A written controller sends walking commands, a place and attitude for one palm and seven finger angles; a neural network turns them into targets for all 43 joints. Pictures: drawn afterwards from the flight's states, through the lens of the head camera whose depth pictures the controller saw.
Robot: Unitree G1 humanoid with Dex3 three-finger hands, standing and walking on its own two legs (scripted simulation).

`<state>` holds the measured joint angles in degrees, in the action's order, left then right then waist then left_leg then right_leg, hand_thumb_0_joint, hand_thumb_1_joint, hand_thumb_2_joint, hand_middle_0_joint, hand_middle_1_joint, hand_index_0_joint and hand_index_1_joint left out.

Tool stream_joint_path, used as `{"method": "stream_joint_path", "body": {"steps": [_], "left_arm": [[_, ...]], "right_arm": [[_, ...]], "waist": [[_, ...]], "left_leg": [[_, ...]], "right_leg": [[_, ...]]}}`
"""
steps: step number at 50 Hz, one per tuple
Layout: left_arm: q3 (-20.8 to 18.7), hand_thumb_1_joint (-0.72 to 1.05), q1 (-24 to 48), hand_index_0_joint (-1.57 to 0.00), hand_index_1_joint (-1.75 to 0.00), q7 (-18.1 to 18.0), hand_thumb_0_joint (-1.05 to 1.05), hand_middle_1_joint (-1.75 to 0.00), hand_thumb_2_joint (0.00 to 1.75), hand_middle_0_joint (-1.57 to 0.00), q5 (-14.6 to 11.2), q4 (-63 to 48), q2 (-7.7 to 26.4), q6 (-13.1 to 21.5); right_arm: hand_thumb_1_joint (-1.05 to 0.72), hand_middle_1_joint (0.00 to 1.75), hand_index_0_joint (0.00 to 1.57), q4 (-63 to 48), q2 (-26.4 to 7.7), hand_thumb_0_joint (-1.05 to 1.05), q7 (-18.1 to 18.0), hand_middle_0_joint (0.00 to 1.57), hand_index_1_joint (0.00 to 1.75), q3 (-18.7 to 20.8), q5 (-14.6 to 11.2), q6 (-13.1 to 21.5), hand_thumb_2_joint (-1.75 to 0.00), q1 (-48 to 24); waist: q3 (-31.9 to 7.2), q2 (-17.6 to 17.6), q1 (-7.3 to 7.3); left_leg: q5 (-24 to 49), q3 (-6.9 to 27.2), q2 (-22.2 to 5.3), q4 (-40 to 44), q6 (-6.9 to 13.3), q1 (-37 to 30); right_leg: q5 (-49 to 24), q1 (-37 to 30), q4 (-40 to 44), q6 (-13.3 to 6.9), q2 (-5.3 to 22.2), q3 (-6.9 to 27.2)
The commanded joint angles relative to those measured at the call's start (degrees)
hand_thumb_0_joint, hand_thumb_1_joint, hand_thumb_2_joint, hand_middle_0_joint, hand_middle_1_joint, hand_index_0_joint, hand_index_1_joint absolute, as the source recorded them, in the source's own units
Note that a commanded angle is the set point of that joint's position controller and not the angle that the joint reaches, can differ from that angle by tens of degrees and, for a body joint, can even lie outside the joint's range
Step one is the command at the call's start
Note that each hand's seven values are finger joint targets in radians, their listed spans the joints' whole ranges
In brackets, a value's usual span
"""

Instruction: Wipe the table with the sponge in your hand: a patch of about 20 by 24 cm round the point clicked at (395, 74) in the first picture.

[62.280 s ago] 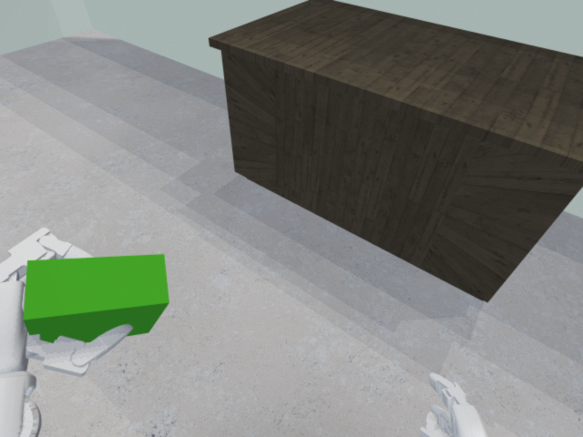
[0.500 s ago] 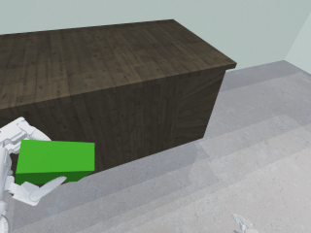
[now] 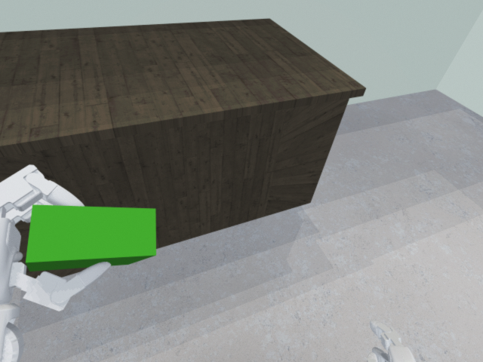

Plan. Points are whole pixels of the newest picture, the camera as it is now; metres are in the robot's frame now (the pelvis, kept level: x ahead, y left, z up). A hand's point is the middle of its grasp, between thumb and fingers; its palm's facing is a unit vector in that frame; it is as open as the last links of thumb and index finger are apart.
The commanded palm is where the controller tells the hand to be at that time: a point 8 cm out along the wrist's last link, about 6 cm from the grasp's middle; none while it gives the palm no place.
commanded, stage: stop stepping back and stand still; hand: left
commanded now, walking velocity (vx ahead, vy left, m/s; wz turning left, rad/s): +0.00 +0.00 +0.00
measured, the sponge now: (107, 240) +0.21 +0.19 +0.17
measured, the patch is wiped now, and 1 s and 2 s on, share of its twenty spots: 0.90 0.90 0.90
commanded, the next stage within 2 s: stand and wait in 0.06 s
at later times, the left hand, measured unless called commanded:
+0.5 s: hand (28, 203) +0.22 +0.26 +0.22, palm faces +0.46 -0.82 -0.35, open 9.6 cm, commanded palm +0.18 +0.30 +0.23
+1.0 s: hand (37, 201) +0.23 +0.26 +0.22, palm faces +0.44 -0.84 -0.32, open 9.6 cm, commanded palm +0.18 +0.30 +0.23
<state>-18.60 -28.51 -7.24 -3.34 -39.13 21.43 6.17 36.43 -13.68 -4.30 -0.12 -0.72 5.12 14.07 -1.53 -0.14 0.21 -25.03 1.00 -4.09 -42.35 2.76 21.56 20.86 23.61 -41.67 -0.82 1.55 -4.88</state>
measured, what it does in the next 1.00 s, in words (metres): stands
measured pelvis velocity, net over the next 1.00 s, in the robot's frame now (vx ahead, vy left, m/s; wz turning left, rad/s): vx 0.02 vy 0.02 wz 0.01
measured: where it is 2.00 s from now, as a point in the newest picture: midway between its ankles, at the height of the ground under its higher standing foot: outside the picture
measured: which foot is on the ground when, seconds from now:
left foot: down 0.00-1.00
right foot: down 0.00-1.00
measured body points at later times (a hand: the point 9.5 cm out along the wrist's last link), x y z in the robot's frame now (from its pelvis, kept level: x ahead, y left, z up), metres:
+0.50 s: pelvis +0.02 +0.01 +0.02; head +0.00 +0.03 +0.47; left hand +0.19 +0.31 +0.24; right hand +0.19 -0.21 -0.05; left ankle +0.04 +0.12 -0.71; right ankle +0.05 -0.11 -0.71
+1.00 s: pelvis +0.02 +0.02 +0.03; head +0.00 +0.02 +0.48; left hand +0.20 +0.30 +0.23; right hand +0.20 -0.21 -0.04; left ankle +0.04 +0.12 -0.71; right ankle +0.05 -0.11 -0.71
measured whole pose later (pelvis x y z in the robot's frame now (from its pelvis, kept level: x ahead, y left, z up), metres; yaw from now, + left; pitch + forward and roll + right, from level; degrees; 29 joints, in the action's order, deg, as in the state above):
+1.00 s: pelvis +0.02 +0.02 +0.03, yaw +1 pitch -2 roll -1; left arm -18.7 -25.1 -9.1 -3.2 -29.1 20.5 7.9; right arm 35.6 -11.9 -4.0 -1.2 -0.5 4.2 10.9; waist -1.6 0.6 0.5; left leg -13.7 -0.5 -0.1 -28.4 1.2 13.3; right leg 11.0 12.0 -24.5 0.8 -0.1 -0.6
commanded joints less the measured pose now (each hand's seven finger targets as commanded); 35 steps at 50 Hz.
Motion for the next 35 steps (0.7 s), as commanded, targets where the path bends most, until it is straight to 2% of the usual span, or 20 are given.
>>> {"method": "stream_joint_path", "body": {"steps": [1,2,3,5,6,7,8,9,10,13,14,16,17,18,20,22,24,26,29,35], "left_arm": [[-9.34,0.10,14.92,-1.20,-1.60,-5.02,0.00,-1.60,1.30,-1.20,0.26,-10.73,11.28,4.75],[-10.77,0.10,16.47,-1.20,-1.60,-4.60,0.00,-1.60,1.30,-1.20,0.67,-7.51,12.85,4.64],[-10.56,0.10,16.55,-1.20,-1.60,-4.37,0.00,-1.60,1.30,-1.20,0.48,-5.71,12.63,4.41],[-9.32,0.10,12.48,-1.20,-1.60,-3.67,0.00,-1.60,1.30,-1.20,-0.02,-0.27,10.22,3.97],[-7.88,0.10,8.91,-1.20,-1.60,-2.95,0.00,-1.60,1.30,-1.20,-0.18,3.51,8.28,3.42],[-6.00,0.10,7.52,-1.20,-1.60,-2.09,0.00,-1.60,1.30,-1.20,-0.07,4.36,7.34,3.39],[-5.67,0.10,6.42,-1.20,-1.60,-1.35,0.00,-1.60,1.30,-1.20,0.05,4.86,7.99,3.32],[-5.59,0.10,7.94,-1.20,-1.60,-0.98,0.00,-1.60,1.30,-1.20,-0.33,2.33,8.67,3.54],[-6.41,0.10,10.92,-1.20,-1.60,-1.22,0.00,-1.60,1.30,-1.20,-0.41,-0.38,9.53,4.19],[-8.56,0.10,9.19,-1.20,-1.60,-1.80,0.00,-1.60,1.30,-1.20,-0.46,-5.92,11.09,4.13],[-9.31,0.10,8.91,-1.20,-1.60,-2.17,0.00,-1.60,1.30,-1.20,-0.37,-8.09,11.69,4.78],[-10.33,0.10,8.68,-1.20,-1.60,-3.15,0.00,-1.60,1.30,-1.20,-0.19,-12.20,12.64,5.87],[-9.62,0.10,8.81,-1.20,-1.60,-3.57,0.00,-1.60,1.30,-1.20,0.11,-13.46,11.75,5.91],[-9.79,0.10,9.14,-1.20,-1.60,-3.91,0.00,-1.60,1.30,-1.20,0.39,-12.86,12.14,5.67],[-9.52,0.10,9.73,-1.20,-1.60,-4.27,0.00,-1.60,1.30,-1.20,0.40,-11.26,11.50,5.43],[-8.00,0.10,10.40,-1.20,-1.60,-3.98,0.00,-1.60,1.30,-1.20,0.45,-7.54,10.24,5.06],[-6.12,0.10,11.06,-1.20,-1.60,-3.27,0.00,-1.60,1.30,-1.20,0.33,-2.93,8.24,4.87],[-4.28,0.10,8.34,-1.20,-1.60,-2.70,0.00,-1.60,1.30,-1.20,0.01,1.95,5.79,4.16],[-4.45,0.10,10.10,-1.20,-1.60,-2.46,0.00,-1.60,1.30,-1.20,-0.04,1.85,6.78,4.17],[-6.76,0.10,11.07,-1.20,-1.60,-2.99,0.00,-1.60,1.30,-1.20,0.07,-3.72,9.68,5.05]], "right_arm": [[-0.90,0.30,0.20,-10.31,-5.64,0.00,-1.21,0.20,0.30,2.43,0.03,4.88,-0.90,-8.88],[-0.90,0.30,0.20,-8.82,-5.11,0.00,-0.64,0.20,0.30,2.68,0.01,5.42,-0.90,-6.65],[-0.90,0.30,0.20,-8.53,-5.28,0.00,-0.05,0.20,0.30,2.75,-0.42,5.77,-0.90,-5.80],[-0.90,0.30,0.20,-8.24,-4.84,0.00,0.28,0.20,0.30,1.67,-0.58,5.70,-0.90,-7.44],[-0.90,0.30,0.20,-8.78,-4.96,0.00,0.46,0.20,0.30,1.35,-0.81,5.58,-0.90,-7.38],[-0.90,0.30,0.20,-9.58,-4.63,0.00,0.74,0.20,0.30,1.32,-0.74,4.96,-0.90,-8.06],[-0.90,0.30,0.20,-10.17,-4.81,0.00,1.08,0.20,0.30,1.86,-0.45,4.16,-0.90,-8.64],[-0.90,0.30,0.20,-10.22,-4.61,0.00,1.31,0.20,0.30,2.01,-0.69,3.73,-0.90,-8.91],[-0.90,0.30,0.20,-9.90,-4.07,0.00,1.50,0.20,0.30,1.70,-0.52,3.75,-0.90,-9.88],[-0.90,0.30,0.20,-9.58,-4.47,0.00,0.95,0.20,0.30,2.09,-0.24,2.88,-0.90,-9.19],[-0.90,0.30,0.20,-9.77,-4.78,0.00,0.41,0.20,0.30,1.80,0.18,2.71,-0.90,-9.56],[-0.90,0.30,0.20,-11.65,-6.41,0.00,-0.31,0.20,0.30,1.93,0.60,2.89,-0.90,-11.00],[-0.90,0.30,0.20,-11.64,-4.83,0.00,-0.28,0.20,0.30,1.36,0.34,3.25,-0.90,-10.97],[-0.90,0.30,0.20,-10.99,-4.03,0.00,-0.39,0.20,0.30,1.03,0.47,3.86,-0.90,-10.88],[-0.90,0.30,0.20,-9.42,-4.18,0.00,-0.33,0.20,0.30,1.00,0.35,4.62,-0.90,-9.64],[-0.90,0.30,0.20,-8.56,-4.35,0.00,-0.20,0.20,0.30,0.95,0.11,5.01,-0.90,-9.83],[-0.90,0.30,0.20,-8.38,-4.54,0.00,0.21,0.20,0.30,1.36,0.00,4.73,-0.90,-9.90],[-0.90,0.30,0.20,-8.87,-5.25,0.00,0.30,0.20,0.30,1.95,-0.21,4.19,-0.90,-9.54],[-0.90,0.30,0.20,-9.19,-4.92,0.00,0.29,0.20,0.30,1.65,-0.04,3.04,-0.90,-10.18],[-0.90,0.30,0.20,-10.50,-4.70,0.00,-0.16,0.20,0.30,1.14,0.44,2.05,-0.90,-11.80]], "waist": [[0.38,22.57,-1.40],[-4.30,13.14,-0.61],[-5.80,12.81,-1.11],[-4.04,12.10,-0.40],[-2.98,8.71,-0.09],[-1.46,0.40,-0.16],[-0.10,-8.74,-0.51],[-0.49,-13.20,-1.21],[-1.30,-10.90,-1.12],[-2.89,-8.30,-2.37],[-3.49,-2.20,-2.41],[-3.01,17.27,-0.49],[-4.11,16.96,0.21],[-4.08,14.74,-0.25],[-5.30,12.38,-0.07],[-6.50,7.34,0.03],[-6.89,3.97,-0.78],[-4.58,1.04,-0.91],[-4.49,-0.69,-0.97],[-4.66,2.88,-0.07]], "left_leg": [[-13.27,27.89,-15.23,31.83,9.31,-2.90],[1.28,18.80,-10.83,25.74,6.93,-7.57],[7.82,15.01,-8.90,21.71,5.15,-9.21],[6.72,9.77,-6.40,18.40,2.81,-1.80],[3.85,7.15,-4.13,15.71,1.62,1.92],[1.33,4.33,-1.70,9.47,0.12,6.15],[-0.22,1.17,1.86,-2.11,-1.54,9.57],[1.76,0.41,2.92,-10.53,-2.18,9.06],[2.13,1.21,1.55,-12.08,-2.19,7.13],[6.41,1.98,-0.47,5.55,-1.00,-6.26],[6.80,3.37,-0.24,12.70,-0.62,-8.50],[0.76,17.03,-7.93,26.85,2.11,-7.04],[0.05,17.98,-8.98,28.57,3.10,-5.97],[4.80,16.56,-8.06,27.60,2.75,-6.42],[20.81,12.24,-6.64,22.15,1.94,-10.15],[29.14,7.82,-4.69,16.73,0.60,-9.83],[24.63,5.25,-2.11,14.52,-1.12,-8.18],[18.44,5.40,-1.20,14.70,-1.42,-7.02],[15.28,4.86,-1.00,15.35,-1.18,-7.67],[13.92,5.81,-1.47,20.20,-0.75,-6.77]], "right_leg": [[9.25,11.52,-19.81,0.83,-0.95,6.93],[7.92,7.63,-16.74,1.30,-0.45,5.33],[6.90,4.97,-9.44,1.72,-0.47,3.75],[1.36,-7.86,7.46,1.87,-1.12,2.48],[-4.25,-13.71,14.64,1.72,-2.15,1.10],[-7.75,-17.13,20.01,0.40,0.28,4.58],[-2.94,-15.12,25.25,-3.45,7.96,16.49],[-0.65,-11.42,30.15,-6.82,15.63,26.65],[0.60,-8.86,30.45,-8.17,17.35,25.78],[4.98,-1.78,22.90,-5.93,12.42,15.33],[4.06,-1.67,17.76,-3.92,8.44,11.11],[0.22,-1.86,5.15,0.47,-0.05,4.23],[0.18,-3.63,2.91,1.47,-1.84,3.83],[0.11,-3.94,3.50,1.70,-1.24,3.99],[-3.74,-6.42,9.78,1.65,-0.84,4.09],[-15.20,-12.06,15.79,1.13,0.19,5.44],[-21.99,-14.56,17.11,-0.19,2.86,10.09],[-18.01,-12.85,18.93,-0.91,3.52,11.58],[-14.10,-11.17,20.87,-0.80,3.74,12.06],[-13.06,-12.94,20.03,-0.17,1.92,9.39]]}}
